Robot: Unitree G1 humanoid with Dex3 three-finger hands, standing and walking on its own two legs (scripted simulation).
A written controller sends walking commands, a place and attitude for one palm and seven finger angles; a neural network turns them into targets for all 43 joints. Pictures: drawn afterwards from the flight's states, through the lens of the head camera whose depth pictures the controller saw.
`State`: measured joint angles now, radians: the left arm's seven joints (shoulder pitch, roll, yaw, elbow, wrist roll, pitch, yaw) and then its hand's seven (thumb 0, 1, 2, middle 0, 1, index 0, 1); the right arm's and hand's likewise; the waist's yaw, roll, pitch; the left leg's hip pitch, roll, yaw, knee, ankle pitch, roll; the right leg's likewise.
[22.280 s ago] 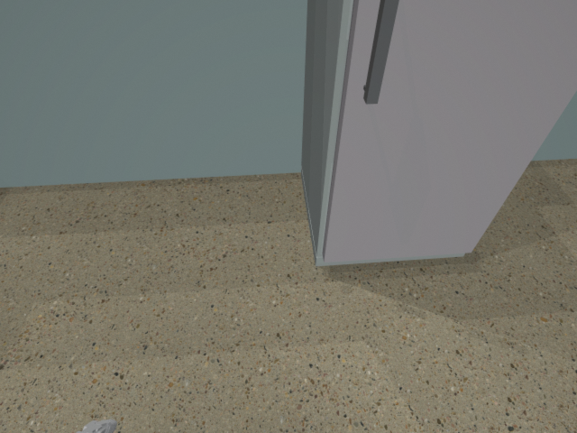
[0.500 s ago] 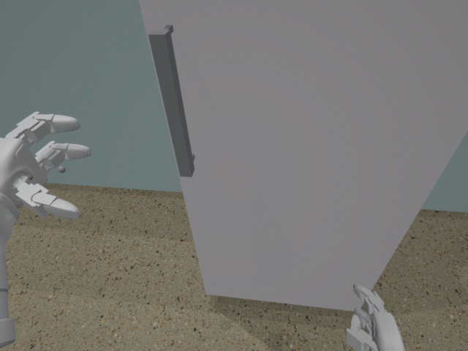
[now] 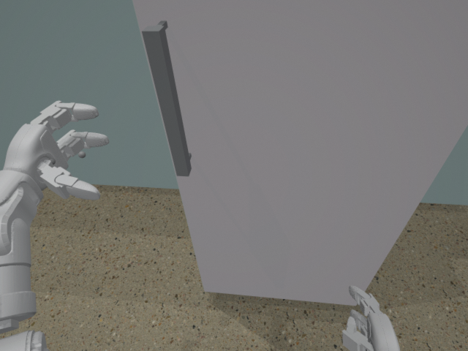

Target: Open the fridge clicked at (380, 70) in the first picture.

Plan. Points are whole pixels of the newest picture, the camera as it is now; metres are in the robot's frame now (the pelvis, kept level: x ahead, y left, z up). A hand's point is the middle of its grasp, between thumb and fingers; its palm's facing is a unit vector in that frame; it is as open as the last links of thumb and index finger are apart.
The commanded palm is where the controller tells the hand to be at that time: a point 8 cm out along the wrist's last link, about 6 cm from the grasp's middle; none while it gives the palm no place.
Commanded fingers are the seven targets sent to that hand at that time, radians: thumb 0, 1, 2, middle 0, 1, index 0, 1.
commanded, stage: move the hooked fingers beside the handle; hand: left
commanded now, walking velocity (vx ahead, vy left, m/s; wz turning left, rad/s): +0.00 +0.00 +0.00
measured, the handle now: (174, 108) +0.50 +0.16 +0.20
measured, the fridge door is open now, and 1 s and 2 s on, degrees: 0 0 0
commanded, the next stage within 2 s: none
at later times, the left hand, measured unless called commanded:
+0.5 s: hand (95, 144) +0.34 +0.25 +0.22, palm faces +0.05 -1.00 -0.06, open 14.0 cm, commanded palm +0.32 +0.29 +0.22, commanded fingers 0.00 -0.50 0.30 -0.30 -1.20 -0.30 -1.20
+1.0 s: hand (122, 125) +0.40 +0.23 +0.22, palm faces +0.02 -1.00 -0.03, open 14.0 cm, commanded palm +0.38 +0.28 +0.22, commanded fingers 0.00 -0.50 0.30 -0.30 -1.20 -0.30 -1.20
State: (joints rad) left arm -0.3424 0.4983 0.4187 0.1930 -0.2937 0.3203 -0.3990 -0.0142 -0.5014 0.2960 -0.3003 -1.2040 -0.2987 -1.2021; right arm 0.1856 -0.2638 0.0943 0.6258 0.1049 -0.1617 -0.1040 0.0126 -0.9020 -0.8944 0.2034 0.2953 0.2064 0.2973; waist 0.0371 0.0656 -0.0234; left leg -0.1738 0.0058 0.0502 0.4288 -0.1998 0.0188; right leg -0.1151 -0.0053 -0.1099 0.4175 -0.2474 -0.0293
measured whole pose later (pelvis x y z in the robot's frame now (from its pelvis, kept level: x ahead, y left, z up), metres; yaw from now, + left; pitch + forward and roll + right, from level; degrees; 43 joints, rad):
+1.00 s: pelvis +0.01 +0.00 +0.00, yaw -1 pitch -1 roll +0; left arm -0.62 0.50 0.36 0.57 -0.23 0.21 -0.33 -0.01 -0.50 0.30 -0.30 -1.20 -0.30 -1.20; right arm 0.27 -0.29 0.06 0.66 0.10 -0.10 -0.11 0.01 -0.90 -0.89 0.20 0.30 0.21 0.30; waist -0.01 0.05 -0.03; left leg -0.20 0.01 0.07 0.41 -0.20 0.02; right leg -0.15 0.01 -0.09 0.40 -0.24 -0.03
